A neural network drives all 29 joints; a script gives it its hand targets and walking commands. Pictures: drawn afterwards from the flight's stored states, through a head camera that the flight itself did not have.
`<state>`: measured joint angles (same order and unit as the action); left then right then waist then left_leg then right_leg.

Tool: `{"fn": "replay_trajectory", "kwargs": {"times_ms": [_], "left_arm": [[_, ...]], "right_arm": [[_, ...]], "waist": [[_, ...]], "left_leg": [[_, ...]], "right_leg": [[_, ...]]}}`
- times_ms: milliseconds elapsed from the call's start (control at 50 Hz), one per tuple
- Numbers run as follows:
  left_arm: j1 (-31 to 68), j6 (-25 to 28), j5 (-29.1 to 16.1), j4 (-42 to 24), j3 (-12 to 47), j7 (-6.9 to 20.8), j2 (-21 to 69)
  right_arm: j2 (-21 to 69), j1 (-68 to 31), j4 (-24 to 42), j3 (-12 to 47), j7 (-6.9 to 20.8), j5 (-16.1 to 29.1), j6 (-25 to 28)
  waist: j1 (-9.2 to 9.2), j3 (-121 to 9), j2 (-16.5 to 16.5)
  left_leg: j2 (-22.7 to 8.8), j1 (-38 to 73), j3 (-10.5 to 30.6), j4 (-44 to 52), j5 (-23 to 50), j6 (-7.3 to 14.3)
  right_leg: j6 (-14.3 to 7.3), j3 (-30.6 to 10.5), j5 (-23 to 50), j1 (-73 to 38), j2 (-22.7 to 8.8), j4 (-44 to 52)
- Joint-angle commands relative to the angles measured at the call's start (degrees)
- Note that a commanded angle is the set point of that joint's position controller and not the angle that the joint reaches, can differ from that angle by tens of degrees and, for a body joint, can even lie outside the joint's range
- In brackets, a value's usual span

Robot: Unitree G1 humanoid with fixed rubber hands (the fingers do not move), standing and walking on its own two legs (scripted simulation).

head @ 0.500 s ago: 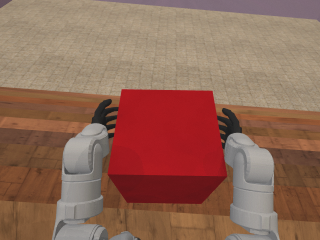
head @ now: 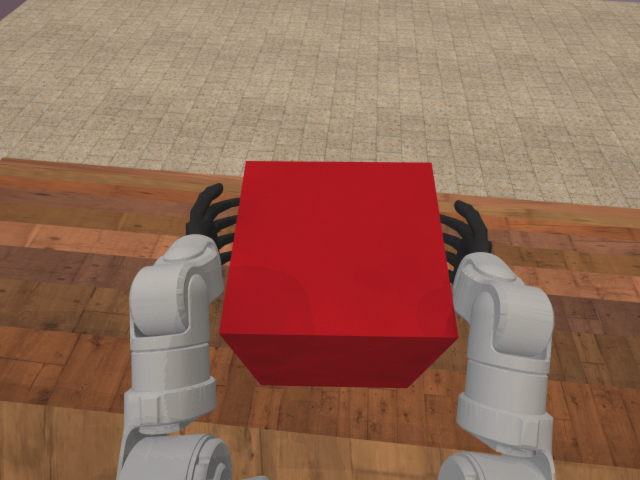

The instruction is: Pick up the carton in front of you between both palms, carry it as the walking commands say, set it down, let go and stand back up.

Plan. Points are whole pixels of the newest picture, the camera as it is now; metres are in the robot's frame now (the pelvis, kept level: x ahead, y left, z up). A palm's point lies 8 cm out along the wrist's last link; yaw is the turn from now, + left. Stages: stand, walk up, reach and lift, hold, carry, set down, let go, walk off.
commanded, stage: carry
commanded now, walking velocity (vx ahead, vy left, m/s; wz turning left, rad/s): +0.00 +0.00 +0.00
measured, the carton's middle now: (335, 287) +0.34 +0.00 +0.04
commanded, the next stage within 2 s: none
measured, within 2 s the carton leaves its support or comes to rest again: neither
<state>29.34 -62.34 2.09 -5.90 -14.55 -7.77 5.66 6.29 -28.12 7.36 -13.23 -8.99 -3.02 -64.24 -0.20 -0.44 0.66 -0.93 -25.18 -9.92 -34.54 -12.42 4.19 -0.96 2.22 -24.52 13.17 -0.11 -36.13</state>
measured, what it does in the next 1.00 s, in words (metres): stands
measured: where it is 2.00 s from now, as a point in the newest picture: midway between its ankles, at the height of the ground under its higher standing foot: outside the picture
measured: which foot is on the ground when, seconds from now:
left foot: down 0.00-1.00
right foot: down 0.00-1.00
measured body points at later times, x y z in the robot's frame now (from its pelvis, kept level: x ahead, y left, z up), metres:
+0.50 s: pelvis -0.03 -0.01 +0.00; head -0.05 +0.00 +0.45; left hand +0.31 +0.15 +0.12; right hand +0.31 -0.16 +0.12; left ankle +0.04 +0.09 -0.73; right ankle -0.10 -0.10 -0.73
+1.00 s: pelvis -0.04 +0.00 +0.00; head -0.05 +0.00 +0.45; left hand +0.31 +0.15 +0.12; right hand +0.29 -0.16 +0.12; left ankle +0.04 +0.09 -0.73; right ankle -0.10 -0.10 -0.73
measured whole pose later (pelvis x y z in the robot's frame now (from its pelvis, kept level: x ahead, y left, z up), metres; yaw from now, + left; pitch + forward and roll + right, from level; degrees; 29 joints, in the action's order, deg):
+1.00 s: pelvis -0.04 +0.00 +0.00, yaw -1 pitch +2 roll +0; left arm 30.1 -65.1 4.0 1.0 -14.3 -7.7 4.7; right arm 5.0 -29.5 -0.9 -13.2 -8.8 -3.3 -66.4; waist 0.5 -4.3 0.6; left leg -2.0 -23.0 -10.2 -29.7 -8.4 3.5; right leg -2.0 2.0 -22.2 11.8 1.2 -32.4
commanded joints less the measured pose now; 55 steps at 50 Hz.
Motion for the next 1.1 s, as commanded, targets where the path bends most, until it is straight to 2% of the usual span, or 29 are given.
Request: {"fn": "replay_trajectory", "kwargs": {"times_ms": [0,80,140,180,260,300,420,560,680,1080], "left_arm": [[30.36,-2.15,-14.19,-1.32,40.02,6.34,47.32],[30.22,-2.36,-13.7,-0.65,39.07,6.04,46.82],[30.24,-2.45,-13.38,-0.1,38.2,5.91,46.56],[31.72,-2.36,-13.47,-0.59,38.13,5.89,46.87],[33.39,-2.52,-14.0,-0.1,38.13,5.91,47.3],[33.35,-2.68,-13.95,0.78,37.94,5.78,47.09],[32.87,-3.21,-13.63,4.08,36.96,5.44,47.01],[36.22,-2.87,-14.39,4.93,36.56,5.56,49.52],[35.5,-2.83,-14.14,5.19,36.32,5.33,49.72],[34.71,-3.05,-13.69,4.7,36.26,5.39,48.93]], "right_arm": [[46.55,-35.37,2.6,39.79,6.82,15.56,-0.04],[46.85,-35.36,1.15,39.33,6.91,16.0,-0.26],[47.14,-35.75,0.52,38.97,6.84,16.09,-0.33],[47.67,-37.36,0.96,38.99,6.87,16.44,-0.31],[47.72,-39.34,0.82,38.59,6.7,16.54,-0.31],[47.1,-38.64,-0.27,37.79,6.54,16.03,-0.48],[45.18,-35.81,-4.27,34.44,6.17,13.77,-1.17],[46.97,-39.31,-4.41,33.95,6.23,14.09,-0.93],[47.58,-39.67,-3.95,34.73,6.23,14.94,-0.85],[47.61,-39.11,-3.72,34.9,6.31,15.01,-0.88]], "waist": [[0.03,-26.74,0.89],[0.01,-26.12,1.58],[0.01,-25.41,2.91],[0.13,-24.19,3.02],[0.06,-21.8,0.97],[0.13,-21.0,0.1],[0.45,-20.83,-0.68],[0.5,-20.1,-1.1],[0.59,-22.28,-1.06],[0.53,-22.95,-0.38]], "left_leg": [[-6.68,17.87,6.11,-1.19,33.5,1.98],[-6.27,16.37,5.85,-1.18,27.17,1.08],[-5.75,15.16,5.61,-0.91,19.09,0.36],[-5.93,15.52,5.81,0.51,14.52,-0.01],[-6.86,15.87,7.4,3.05,11.19,-0.08],[-7.26,16.32,7.96,4.24,10.41,-0.11],[-7.92,17.61,8.52,5.6,11.88,0.04],[-8.44,17.68,9.45,7.7,9.6,0.05],[-8.73,18.59,9.8,8.11,10.92,0.37],[-8.27,18.09,8.64,6.06,14.72,0.51]], "right_leg": [[-0.21,-4.31,42.34,-5.5,-7.23,2.17],[-0.61,-4.69,45.94,-6.9,-8.15,3.09],[-1.15,-5.01,47.23,-7.02,-8.79,3.93],[-1.64,-5.04,40.96,-5.17,-8.51,4.7],[-2.16,-5.71,25.3,-1.38,-7.2,7.54],[-2.4,-5.96,19.86,0.13,-6.69,8.58],[-2.34,-5.91,16.27,1.6,-6.02,9.51],[-2.44,-5.86,10.94,3.13,-5.51,10.44],[-2.47,-5.7,10.62,2.13,-5.22,9.8],[-2.42,-6.03,17.5,1.12,-5.97,8.57]]}}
